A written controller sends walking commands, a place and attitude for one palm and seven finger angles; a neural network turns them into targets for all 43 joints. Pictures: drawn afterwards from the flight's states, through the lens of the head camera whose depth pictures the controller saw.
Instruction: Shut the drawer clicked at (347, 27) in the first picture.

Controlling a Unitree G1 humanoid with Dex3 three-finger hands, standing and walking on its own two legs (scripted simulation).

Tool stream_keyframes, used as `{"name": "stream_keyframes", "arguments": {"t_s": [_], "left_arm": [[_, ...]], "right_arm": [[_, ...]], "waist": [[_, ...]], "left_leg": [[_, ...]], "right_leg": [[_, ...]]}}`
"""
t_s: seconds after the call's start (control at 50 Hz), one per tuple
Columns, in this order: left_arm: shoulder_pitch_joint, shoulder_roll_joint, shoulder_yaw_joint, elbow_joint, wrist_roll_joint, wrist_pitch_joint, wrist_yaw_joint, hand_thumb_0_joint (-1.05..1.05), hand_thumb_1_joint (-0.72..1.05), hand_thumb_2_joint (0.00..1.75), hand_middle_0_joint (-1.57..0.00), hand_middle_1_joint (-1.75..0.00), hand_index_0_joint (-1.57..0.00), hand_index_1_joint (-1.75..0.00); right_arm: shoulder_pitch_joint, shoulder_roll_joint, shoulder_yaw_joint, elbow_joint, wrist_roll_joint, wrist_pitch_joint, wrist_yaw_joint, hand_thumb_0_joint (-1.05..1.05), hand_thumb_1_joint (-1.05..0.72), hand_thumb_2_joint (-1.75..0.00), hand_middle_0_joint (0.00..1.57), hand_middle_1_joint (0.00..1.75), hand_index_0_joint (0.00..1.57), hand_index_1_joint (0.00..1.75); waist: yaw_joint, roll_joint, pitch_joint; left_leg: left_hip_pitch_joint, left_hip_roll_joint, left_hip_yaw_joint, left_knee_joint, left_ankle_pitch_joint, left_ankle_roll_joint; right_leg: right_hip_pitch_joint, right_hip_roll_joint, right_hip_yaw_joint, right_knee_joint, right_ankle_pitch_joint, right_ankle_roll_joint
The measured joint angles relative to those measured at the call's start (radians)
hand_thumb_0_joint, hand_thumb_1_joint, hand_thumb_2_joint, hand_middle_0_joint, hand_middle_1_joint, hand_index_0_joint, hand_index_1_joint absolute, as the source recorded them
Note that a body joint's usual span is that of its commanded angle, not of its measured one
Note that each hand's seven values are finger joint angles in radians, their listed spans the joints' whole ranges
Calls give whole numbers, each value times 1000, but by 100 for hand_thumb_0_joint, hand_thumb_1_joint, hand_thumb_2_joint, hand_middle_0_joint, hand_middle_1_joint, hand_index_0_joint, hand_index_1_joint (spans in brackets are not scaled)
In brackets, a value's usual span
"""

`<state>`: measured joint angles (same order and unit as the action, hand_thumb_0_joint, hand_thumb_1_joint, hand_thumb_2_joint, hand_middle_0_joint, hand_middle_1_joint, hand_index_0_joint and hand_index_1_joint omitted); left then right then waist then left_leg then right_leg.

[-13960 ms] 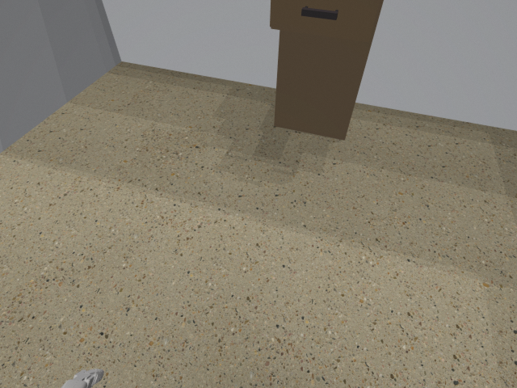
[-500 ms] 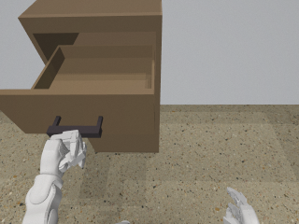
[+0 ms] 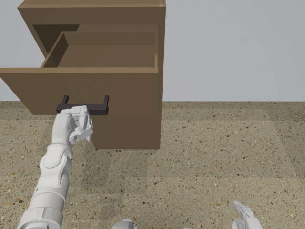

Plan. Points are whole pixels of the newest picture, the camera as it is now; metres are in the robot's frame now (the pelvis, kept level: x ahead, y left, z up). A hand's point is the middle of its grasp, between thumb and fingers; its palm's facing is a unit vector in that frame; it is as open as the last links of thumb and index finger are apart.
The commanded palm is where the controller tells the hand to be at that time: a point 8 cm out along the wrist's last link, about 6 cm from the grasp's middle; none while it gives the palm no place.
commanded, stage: push the drawer shut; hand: left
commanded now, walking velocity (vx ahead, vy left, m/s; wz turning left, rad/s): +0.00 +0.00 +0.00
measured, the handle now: (84, 104) +0.43 +0.21 +0.08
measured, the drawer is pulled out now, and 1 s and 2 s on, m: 0.24 0.12 0.00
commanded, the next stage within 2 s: none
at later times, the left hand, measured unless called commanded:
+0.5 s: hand (94, 106) +0.42 +0.18 +0.07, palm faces +0.02 -1.00 -0.03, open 3.0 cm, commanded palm +0.41 +0.24 +0.08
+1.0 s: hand (97, 93) +0.47 +0.19 +0.07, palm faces +0.03 -1.00 -0.02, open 3.1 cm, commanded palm +0.47 +0.23 +0.08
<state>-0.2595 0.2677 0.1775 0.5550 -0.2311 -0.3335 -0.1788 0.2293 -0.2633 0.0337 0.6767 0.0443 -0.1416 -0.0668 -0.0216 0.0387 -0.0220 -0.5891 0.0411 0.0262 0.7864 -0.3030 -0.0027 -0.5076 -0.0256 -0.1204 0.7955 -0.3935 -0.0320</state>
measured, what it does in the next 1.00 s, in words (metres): stands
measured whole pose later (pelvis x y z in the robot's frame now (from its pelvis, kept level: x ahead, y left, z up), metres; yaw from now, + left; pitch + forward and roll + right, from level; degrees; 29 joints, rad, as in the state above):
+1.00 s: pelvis +0.01 +0.01 -0.01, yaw -1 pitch +13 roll -2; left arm -0.75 0.39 0.30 1.08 -0.15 -0.41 -0.18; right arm 0.33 -0.27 0.02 0.69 0.02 -0.03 -0.03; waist -0.10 0.02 -0.06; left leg -0.75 0.06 0.03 0.87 -0.34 0.01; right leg -0.67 -0.01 -0.11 0.85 -0.40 -0.02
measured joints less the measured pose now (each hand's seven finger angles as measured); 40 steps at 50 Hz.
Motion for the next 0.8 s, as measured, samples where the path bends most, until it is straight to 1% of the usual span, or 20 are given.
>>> {"name": "stream_keyframes", "arguments": {"t_s": [0.3, 0.5, 0.6, 0.8], "left_arm": [[-193, 30, 36, 209, 30, -33, 7, -1, 82, 98, -140, -160, -140, -160], [-263, 49, 75, 294, 48, -46, 0, -1, 81, 96, -140, -160, -140, -160], [-285, 54, 90, 325, 53, -56, -4, 0, 80, 95, -140, -160, -139, -160], [-381, 78, 105, 425, 68, -70, -7, 0, 77, 95, -140, -160, -140, -160]], "right_arm": [[54, -5, -8, 16, -6, 46, 16, 1, -90, -90, 21, 30, 21, 30], [75, -3, -15, 12, -13, 72, 27, 1, -90, -90, 21, 30, 21, 30], [80, -3, -17, 10, -16, 86, 30, 1, -90, -90, 21, 30, 21, 30], [81, -1, -15, 15, -19, 104, 33, 1, -90, -90, 21, 30, 21, 30]], "waist": [[-27, -11, -4], [-44, -13, -17], [-48, -14, -24], [-56, -15, -29]], "left_leg": [[-41, 1, 12, 10, -5, 9], [-60, 6, 20, 20, -18, 13], [-68, 7, 23, 25, -24, 14], [-109, 8, 15, 50, -31, 15]], "right_leg": [[-44, 0, 13, 5, 4, 8], [-63, 5, 23, 5, 1, 12], [-71, 6, 27, 7, -2, 14], [-105, 7, 20, 26, -8, 14]]}}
